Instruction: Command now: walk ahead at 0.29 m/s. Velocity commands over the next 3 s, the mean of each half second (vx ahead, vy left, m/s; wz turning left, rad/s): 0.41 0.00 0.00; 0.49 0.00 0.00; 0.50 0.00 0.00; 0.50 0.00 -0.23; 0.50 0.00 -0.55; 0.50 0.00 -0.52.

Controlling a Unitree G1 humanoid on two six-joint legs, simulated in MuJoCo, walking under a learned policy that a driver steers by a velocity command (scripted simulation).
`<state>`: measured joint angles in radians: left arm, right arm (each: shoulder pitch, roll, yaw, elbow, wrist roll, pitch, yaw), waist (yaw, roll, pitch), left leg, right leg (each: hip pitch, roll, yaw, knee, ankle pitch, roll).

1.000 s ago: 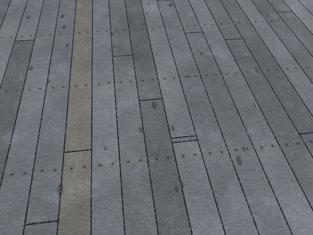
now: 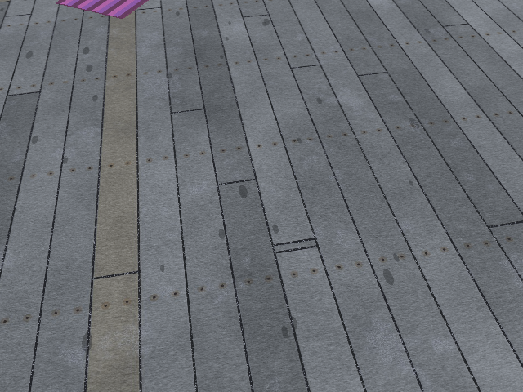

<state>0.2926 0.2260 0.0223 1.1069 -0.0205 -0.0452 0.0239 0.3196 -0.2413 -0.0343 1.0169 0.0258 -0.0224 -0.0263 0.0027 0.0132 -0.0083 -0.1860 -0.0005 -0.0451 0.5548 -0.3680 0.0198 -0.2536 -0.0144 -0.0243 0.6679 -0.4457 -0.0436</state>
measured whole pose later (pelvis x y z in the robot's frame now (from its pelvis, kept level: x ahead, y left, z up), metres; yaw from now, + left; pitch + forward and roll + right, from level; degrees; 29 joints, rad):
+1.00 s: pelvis +0.52 -0.01 -0.01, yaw +0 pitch +2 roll +3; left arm 0.02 0.24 0.04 0.82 -0.02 -0.10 -0.03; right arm 0.40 -0.26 -0.05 1.04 0.02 -0.06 -0.01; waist -0.08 -0.02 0.02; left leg 0.08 -0.03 0.04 0.29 -0.40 0.00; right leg -0.51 -0.05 -0.02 0.49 -0.03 -0.06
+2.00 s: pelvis +1.07 +0.02 +0.01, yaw -8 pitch +1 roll +2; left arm 0.13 0.24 0.07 0.87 -0.02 -0.05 -0.02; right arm 0.30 -0.24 -0.06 1.00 -0.01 -0.10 -0.02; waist -0.06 -0.03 0.01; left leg 0.07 -0.06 0.21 0.18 -0.27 0.04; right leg -0.68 -0.10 0.03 0.69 0.07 -0.04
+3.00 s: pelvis +1.59 -0.17 +0.01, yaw -41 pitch +2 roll +2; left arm 0.11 0.28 0.07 0.63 -0.02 -0.03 -0.02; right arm 0.34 -0.28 -0.07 0.89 0.02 -0.09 0.01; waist -0.10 -0.04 0.03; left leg -0.01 0.00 0.15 0.25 -0.27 0.00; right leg -0.66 -0.11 0.04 0.73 -0.07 -0.01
